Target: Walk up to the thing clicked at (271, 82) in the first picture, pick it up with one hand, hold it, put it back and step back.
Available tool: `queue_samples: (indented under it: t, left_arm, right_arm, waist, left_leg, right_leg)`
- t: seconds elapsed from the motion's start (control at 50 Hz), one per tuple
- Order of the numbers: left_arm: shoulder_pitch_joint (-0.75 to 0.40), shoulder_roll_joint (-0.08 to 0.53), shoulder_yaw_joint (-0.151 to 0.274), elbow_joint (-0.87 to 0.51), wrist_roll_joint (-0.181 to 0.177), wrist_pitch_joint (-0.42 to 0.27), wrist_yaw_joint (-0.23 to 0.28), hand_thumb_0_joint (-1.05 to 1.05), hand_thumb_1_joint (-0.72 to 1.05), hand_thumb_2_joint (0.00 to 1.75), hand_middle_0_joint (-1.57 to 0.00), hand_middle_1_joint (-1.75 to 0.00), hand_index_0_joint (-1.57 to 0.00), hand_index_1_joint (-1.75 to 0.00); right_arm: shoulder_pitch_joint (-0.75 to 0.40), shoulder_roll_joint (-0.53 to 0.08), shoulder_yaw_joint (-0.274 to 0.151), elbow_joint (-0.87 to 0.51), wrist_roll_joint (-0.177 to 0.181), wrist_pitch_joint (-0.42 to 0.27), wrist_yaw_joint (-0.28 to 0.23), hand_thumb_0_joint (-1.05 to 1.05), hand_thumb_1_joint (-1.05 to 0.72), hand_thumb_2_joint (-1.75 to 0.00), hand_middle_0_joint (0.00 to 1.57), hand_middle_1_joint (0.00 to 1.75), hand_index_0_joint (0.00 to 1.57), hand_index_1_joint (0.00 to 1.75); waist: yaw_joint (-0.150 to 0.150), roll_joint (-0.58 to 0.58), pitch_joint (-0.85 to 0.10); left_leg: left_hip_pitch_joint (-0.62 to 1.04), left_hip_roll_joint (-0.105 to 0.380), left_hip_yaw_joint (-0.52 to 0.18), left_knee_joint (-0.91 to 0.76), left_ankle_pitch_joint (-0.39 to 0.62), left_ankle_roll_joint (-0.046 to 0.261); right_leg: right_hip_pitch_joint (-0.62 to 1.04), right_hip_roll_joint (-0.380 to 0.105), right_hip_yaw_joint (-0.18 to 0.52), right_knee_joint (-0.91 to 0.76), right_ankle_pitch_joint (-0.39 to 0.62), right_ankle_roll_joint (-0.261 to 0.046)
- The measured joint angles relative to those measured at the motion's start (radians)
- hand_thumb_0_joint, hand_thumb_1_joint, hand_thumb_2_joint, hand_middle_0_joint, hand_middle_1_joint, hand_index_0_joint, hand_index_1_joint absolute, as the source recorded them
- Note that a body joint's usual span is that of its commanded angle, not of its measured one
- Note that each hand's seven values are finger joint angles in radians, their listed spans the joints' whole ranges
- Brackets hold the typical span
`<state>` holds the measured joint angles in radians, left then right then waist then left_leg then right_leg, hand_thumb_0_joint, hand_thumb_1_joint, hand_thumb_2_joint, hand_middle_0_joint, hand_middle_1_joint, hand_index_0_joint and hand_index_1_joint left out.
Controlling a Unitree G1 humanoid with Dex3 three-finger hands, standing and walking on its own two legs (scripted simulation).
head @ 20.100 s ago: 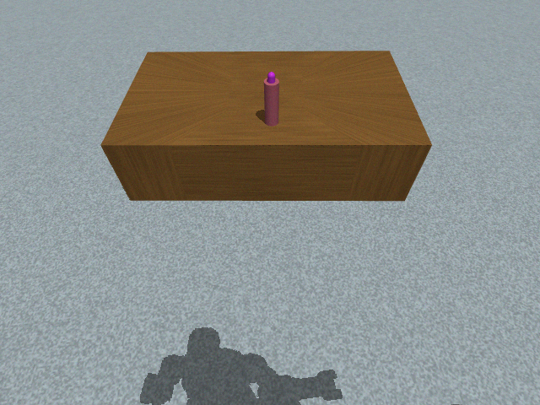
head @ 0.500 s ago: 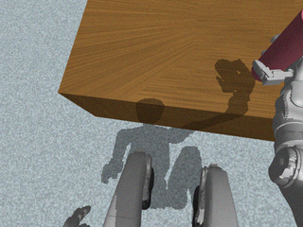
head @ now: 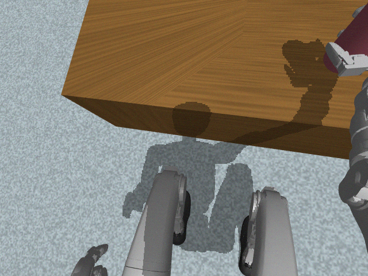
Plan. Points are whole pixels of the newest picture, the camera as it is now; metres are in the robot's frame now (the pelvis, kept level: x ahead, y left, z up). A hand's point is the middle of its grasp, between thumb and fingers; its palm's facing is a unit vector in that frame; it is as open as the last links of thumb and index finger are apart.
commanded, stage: lower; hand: right
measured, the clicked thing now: out of the picture +0.55 -0.21 +0.06
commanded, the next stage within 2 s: loosen in 1.00 s
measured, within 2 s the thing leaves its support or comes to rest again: rests again in 1.86 s
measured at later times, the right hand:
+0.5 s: hand (342, 55) +0.57 -0.21 -0.06, palm faces +0.22 +0.97 -0.04, open 8.9 cm
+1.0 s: hand (335, 60) +0.58 -0.22 -0.10, palm faces +0.23 +0.97 -0.04, open 8.9 cm
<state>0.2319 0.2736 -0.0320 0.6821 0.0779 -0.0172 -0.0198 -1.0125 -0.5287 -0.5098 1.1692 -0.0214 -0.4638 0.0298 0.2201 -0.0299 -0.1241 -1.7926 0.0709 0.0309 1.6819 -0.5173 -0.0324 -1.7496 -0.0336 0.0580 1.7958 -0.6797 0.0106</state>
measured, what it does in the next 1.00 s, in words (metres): lowers itself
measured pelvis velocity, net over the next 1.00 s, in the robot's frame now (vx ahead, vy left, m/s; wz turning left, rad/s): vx -0.02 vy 0.00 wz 0.00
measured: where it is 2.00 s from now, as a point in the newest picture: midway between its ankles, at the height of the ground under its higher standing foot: (212, 240)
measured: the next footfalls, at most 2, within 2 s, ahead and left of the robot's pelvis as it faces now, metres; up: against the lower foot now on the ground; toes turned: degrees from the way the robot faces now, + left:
none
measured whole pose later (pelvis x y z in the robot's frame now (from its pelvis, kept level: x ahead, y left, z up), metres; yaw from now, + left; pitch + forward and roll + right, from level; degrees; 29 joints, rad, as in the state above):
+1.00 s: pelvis -0.02 +0.00 -0.09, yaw +0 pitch +38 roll +5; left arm 0.25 0.31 -0.07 0.65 0.09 0.03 -0.04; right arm -1.16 -0.64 -0.54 1.22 -0.08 -0.43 0.04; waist 0.27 -0.03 -0.07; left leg -2.09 0.09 0.01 1.97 -0.54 -0.04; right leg -2.05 0.00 0.07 2.10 -0.71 0.01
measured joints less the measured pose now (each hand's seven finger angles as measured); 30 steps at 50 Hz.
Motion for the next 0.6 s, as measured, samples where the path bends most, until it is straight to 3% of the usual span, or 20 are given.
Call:
queue_samples:
  t: [0.6]
  left_arm:
    - [0.011, 0.014, -0.025, -0.022, 0.011, 0.030, -0.019, 0.00, 0.89, 0.91, -0.21, -0.31, -0.21, -0.31]
  right_arm:
    - [-0.092, -0.065, -0.028, 0.023, -0.038, 0.014, 0.005, -0.04, 0.36, -1.17, 0.75, 1.17, 0.82, 1.22]
  waist:
    - [0.034, 0.000, 0.038]
  left_leg:
    - [-0.208, 0.016, -0.016, 0.199, -0.024, -0.011]
  right_leg:
    - [-0.211, 0.023, 0.007, 0.207, -0.029, -0.007]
